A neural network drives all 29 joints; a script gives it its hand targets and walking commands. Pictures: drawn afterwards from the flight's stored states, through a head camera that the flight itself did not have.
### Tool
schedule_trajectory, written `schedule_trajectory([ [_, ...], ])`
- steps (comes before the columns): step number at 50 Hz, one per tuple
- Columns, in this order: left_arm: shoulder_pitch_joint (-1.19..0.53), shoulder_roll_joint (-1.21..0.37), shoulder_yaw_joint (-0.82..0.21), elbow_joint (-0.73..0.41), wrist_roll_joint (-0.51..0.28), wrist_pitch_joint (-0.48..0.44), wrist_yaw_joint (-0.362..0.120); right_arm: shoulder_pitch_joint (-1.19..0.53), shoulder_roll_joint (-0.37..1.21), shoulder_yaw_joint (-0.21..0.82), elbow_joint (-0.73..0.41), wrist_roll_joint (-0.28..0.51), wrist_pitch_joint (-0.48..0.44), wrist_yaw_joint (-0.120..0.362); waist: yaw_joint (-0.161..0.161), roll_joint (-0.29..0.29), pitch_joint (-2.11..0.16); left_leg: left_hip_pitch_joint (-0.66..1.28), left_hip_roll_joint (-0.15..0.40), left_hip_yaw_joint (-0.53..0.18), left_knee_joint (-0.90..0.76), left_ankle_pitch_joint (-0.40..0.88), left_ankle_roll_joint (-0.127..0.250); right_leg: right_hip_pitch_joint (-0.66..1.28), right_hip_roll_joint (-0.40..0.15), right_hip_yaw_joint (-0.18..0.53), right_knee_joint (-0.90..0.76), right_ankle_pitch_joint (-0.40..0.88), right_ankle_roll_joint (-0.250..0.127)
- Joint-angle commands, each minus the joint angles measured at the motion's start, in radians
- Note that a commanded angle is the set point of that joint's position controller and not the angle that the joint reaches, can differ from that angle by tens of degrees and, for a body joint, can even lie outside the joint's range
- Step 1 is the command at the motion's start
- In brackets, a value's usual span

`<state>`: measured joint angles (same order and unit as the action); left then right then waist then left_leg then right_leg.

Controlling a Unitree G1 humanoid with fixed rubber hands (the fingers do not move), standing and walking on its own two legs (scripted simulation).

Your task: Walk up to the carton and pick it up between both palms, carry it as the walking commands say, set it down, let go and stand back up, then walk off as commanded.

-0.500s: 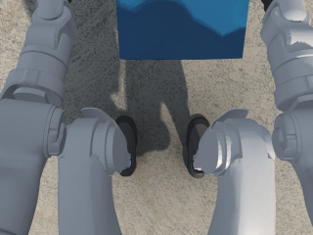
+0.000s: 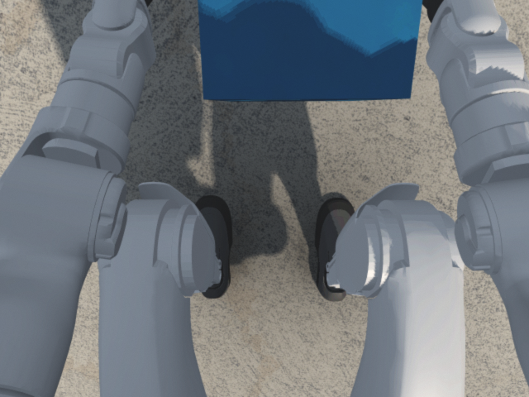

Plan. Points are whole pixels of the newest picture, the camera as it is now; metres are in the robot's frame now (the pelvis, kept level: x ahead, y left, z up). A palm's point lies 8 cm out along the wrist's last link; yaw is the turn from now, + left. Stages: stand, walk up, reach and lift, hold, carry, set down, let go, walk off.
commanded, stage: reach and lift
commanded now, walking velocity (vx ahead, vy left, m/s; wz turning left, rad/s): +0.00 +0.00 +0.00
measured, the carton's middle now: (298, 11) +0.53 -0.02 -0.25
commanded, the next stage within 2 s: none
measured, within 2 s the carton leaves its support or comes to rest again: leaves its support in 0.84 s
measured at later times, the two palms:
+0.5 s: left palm out of the picture +0.54 +0.14 -0.19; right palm out of the picture +0.54 -0.16 -0.19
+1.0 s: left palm out of the picture +0.55 +0.14 -0.15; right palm out of the picture +0.54 -0.15 -0.16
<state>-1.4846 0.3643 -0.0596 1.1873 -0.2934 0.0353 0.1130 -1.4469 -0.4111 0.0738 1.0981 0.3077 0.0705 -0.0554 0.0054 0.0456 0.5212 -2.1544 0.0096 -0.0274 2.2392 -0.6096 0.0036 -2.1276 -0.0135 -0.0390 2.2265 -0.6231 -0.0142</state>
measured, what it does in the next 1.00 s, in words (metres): stands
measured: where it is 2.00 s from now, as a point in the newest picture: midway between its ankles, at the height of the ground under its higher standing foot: (272, 263)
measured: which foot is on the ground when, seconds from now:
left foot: down 0.00-1.00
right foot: down 0.00-1.00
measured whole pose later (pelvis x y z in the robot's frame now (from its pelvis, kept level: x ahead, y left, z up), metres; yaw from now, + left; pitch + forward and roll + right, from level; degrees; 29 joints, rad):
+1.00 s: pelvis -0.01 +0.00 -0.02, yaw +0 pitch +26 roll +0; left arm -1.53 0.30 0.11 1.07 -0.28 0.21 0.20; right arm -1.52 -0.32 0.01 1.05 0.21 0.24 -0.16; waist 0.01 0.04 0.52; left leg -2.16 -0.03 -0.04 2.28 -0.57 -0.03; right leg -2.16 0.04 0.00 2.27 -0.57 0.01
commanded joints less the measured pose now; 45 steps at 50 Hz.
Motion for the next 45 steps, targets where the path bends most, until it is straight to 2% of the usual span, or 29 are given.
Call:
schedule_trajectory([
  [1,-0.325,-0.339,0.011,-0.156,-0.046,-0.05,-0.035,-0.377,0.384,0.012,-0.082,0.004,-0.052,0.029,-0.021,-0.036,-1.396,0.595,-0.083,0.039,-0.182,0.463,-0.02,0.557,0.082,0.033,-0.165,0.48,0.02],
  [2,-0.279,-0.304,0.062,-0.137,-0.02,-0.054,-0.028,-0.333,0.368,0.003,-0.051,-0.005,-0.048,0.024,0.015,-0.035,-1.356,0.567,-0.093,0.062,-0.184,0.462,-0.022,0.569,0.084,0.052,-0.185,0.493,0.022],
  [3,-0.265,-0.292,0.06,-0.111,-0.017,-0.051,-0.023,-0.336,0.349,-0.013,-0.059,-0.026,-0.051,0.018,0.002,-0.074,-1.339,0.579,-0.089,0.049,-0.187,0.443,-0.016,0.539,0.082,0.038,-0.182,0.451,0.032],
  [5,-0.26,-0.355,0.07,-0.084,0.022,-0.047,-0.033,-0.314,0.395,-0.039,-0.011,-0.054,-0.043,0.031,0.001,-0.037,-1.315,0.6,-0.094,0.038,-0.191,0.451,-0.017,0.499,0.085,0.034,-0.182,0.451,0.031],
  [6,-0.226,-0.331,0.109,-0.069,0.06,-0.049,-0.031,-0.315,0.396,-0.038,-0.008,-0.058,-0.04,0.032,0.046,-0.041,-1.269,0.577,-0.095,0.051,-0.196,0.452,-0.018,0.46,0.086,0.041,-0.192,0.443,0.032],
  [7,-0.271,-0.412,0.084,-0.081,0.061,-0.048,-0.042,-0.334,0.458,-0.027,-0.014,-0.061,-0.045,0.046,0.026,-0.035,-1.286,0.58,-0.095,0.047,-0.19,0.439,-0.012,0.482,0.091,0.045,-0.188,0.446,0.027],
  [8,-0.304,-0.472,0.08,-0.113,0.074,-0.05,-0.057,-0.365,0.576,0.003,-0.036,-0.052,-0.04,0.064,0.044,-0.049,-1.308,0.566,-0.102,0.051,-0.193,0.436,-0.009,0.484,0.099,0.041,-0.176,0.458,0.03],
  [9,-0.333,-0.555,0.035,-0.111,0.053,-0.048,-0.076,-0.377,0.609,0.008,-0.033,-0.058,-0.04,0.075,0.007,-0.024,-1.325,0.59,-0.101,0.057,-0.172,0.471,-0.014,0.478,0.107,0.041,-0.175,0.479,0.025],
  [10,-0.356,-0.615,0.011,-0.131,0.048,-0.043,-0.093,-0.417,0.7,0.048,-0.073,-0.044,-0.035,0.096,0.026,-0.033,-1.33,0.607,-0.099,0.052,-0.169,0.48,-0.01,0.46,0.108,0.038,-0.164,0.474,0.027],
  [11,-0.411,-0.674,-0.012,-0.164,0.043,-0.04,-0.111,-0.434,0.761,0.056,-0.07,-0.047,-0.032,0.111,0.001,-0.037,-1.349,0.604,-0.099,0.065,-0.151,0.476,-0.014,0.486,0.114,0.039,-0.167,0.475,0.023],
  [12,-0.437,-0.752,-0.027,-0.17,0.054,-0.033,-0.126,-0.472,0.825,0.06,-0.09,-0.054,-0.028,0.13,0.022,-0.022,-1.311,0.594,-0.113,0.062,-0.164,0.468,-0.013,0.447,0.119,0.027,-0.159,0.464,0.022],
  [15,-0.496,-0.909,-0.036,-0.201,0.055,-0.012,-0.179,-0.497,1.018,0.07,-0.096,-0.061,0.004,0.186,0.021,-0.04,-1.293,0.57,-0.112,0.069,-0.144,0.458,-0.007,0.429,0.128,0.027,-0.15,0.445,0.018],
  [17,-0.469,-0.957,-0.016,-0.168,0.079,0.017,-0.207,-0.534,1.022,0.068,-0.132,-0.082,0.02,0.209,0.022,-0.078,-1.233,0.523,-0.117,0.071,-0.139,0.423,-0.004,0.396,0.126,0.019,-0.152,0.388,0.023],
  [21,-0.5,-1.021,-0.027,-0.227,0.089,0.034,-0.239,-0.507,1.109,0.049,-0.132,-0.089,0.048,0.249,0.039,-0.026,-1.249,0.506,-0.123,0.085,-0.147,0.404,-0.005,0.401,0.133,0.011,-0.131,0.394,0.013],
  [24,-0.509,-1.053,-0.011,-0.235,0.103,0.051,-0.251,-0.506,1.148,0.053,-0.144,-0.093,0.064,0.262,0.049,-0.04,-1.241,0.474,-0.122,0.094,-0.137,0.409,0.001,0.438,0.133,0.024,-0.14,0.421,0.009],
  [26,-0.507,-1.054,-0.011,-0.243,0.095,0.054,-0.259,-0.479,1.162,0.047,-0.139,-0.111,0.073,0.268,0.024,-0.084,-1.248,0.47,-0.125,0.091,-0.133,0.402,0.01,0.427,0.132,0.015,-0.145,0.415,0.011],
  [27,-0.515,-1.065,-0.021,-0.254,0.087,0.058,-0.262,-0.481,1.155,0.049,-0.144,-0.108,0.075,0.264,0.012,-0.058,-1.28,0.48,-0.122,0.091,-0.122,0.408,0.005,0.452,0.131,0.027,-0.14,0.426,0.007],
  [28,-0.505,-1.067,-0.029,-0.244,0.088,0.06,-0.262,-0.492,1.165,0.057,-0.163,-0.101,0.072,0.261,0.041,-0.066,-1.284,0.469,-0.127,0.091,-0.128,0.402,0.007,0.453,0.136,0.023,-0.137,0.422,0.007],
  [29,-0.531,-1.058,-0.029,-0.286,0.083,0.06,-0.26,-0.503,1.165,0.046,-0.191,-0.095,0.077,0.261,0.02,-0.061,-1.31,0.524,-0.128,0.082,-0.137,0.418,0.012,0.447,0.137,0.01,-0.139,0.426,0.011],
  [31,-0.569,-1.05,-0.053,-0.346,0.071,0.058,-0.249,-0.527,1.166,0.062,-0.232,-0.077,0.077,0.255,0.029,-0.059,-1.403,0.567,-0.13,0.086,-0.128,0.446,0.011,0.472,0.143,0.01,-0.128,0.455,0.01],
  [32,-0.575,-1.049,-0.064,-0.36,0.071,0.064,-0.239,-0.551,1.161,0.082,-0.271,-0.066,0.075,0.248,0.028,-0.078,-1.506,0.618,-0.131,0.082,-0.135,0.485,0.009,0.551,0.142,-0.002,-0.12,0.5,0.013],
  [33,-0.598,-1.061,-0.092,-0.426,0.042,0.062,-0.226,-0.586,1.146,0.111,-0.35,-0.036,0.066,0.236,0.022,-0.053,-1.652,0.693,-0.132,0.082,-0.124,0.535,0.007,0.613,0.143,0.003,-0.113,0.556,0.014],
  [34,-0.61,-1.063,-0.085,-0.434,0.04,0.06,-0.224,-0.64,1.155,0.132,-0.386,-0.019,0.062,0.228,0.048,-0.074,-1.719,0.695,-0.138,0.098,-0.117,0.558,0.007,0.655,0.149,-0.004,-0.114,0.576,0.027],
  [35,-0.625,-1.054,-0.104,-0.462,0.027,0.065,-0.211,-0.642,1.154,0.135,-0.421,-0.017,0.064,0.216,0.024,-0.072,-1.81,0.765,-0.134,0.087,-0.121,0.588,0.008,0.702,0.15,-0.003,-0.115,0.615,0.028],
  [36,-0.619,-1.055,-0.112,-0.506,0.025,0.072,-0.201,-0.663,1.152,0.15,-0.469,-0.005,0.065,0.2,0.036,-0.055,-1.922,0.797,-0.145,0.098,-0.119,0.624,0.003,0.785,0.151,0.01,-0.117,0.656,0.028],
  [39,-0.638,-1.055,-0.081,-0.507,0.028,0.084,-0.185,-0.68,1.181,0.152,-0.455,-0.019,0.079,0.189,0.051,-0.102,-1.949,0.767,-0.149,0.103,-0.148,0.586,0.004,0.797,0.157,-0.002,-0.125,0.632,0.034],
  [42,-0.696,-1.075,-0.097,-0.571,0.011,0.104,-0.179,-0.73,1.17,0.17,-0.539,-0.012,0.084,0.173,0.029,-0.099,-2.111,0.863,-0.151,0.098,-0.155,0.607,-0.004,0.868,0.158,-0.011,-0.133,0.656,0.03],
  [43,-0.7,-1.099,-0.099,-0.605,0.004,0.112,-0.172,-0.8,1.15,0.188,-0.623,0.014,0.082,0.164,0.041,-0.086,-2.21,0.896,-0.159,0.11,-0.15,0.618,-0.007,0.915,0.158,-0.005,-0.14,0.66,0.033],
  [45,-0.672,-1.109,-0.063,-0.558,0.022,0.13,-0.168,-0.85,1.156,0.196,-0.64,0.017,0.086,0.153,0.073,-0.089,-2.203,0.852,-0.158,0.124,-0.154,0.58,-0.002,0.916,0.159,-0.003,-0.155,0.626,0.04],
])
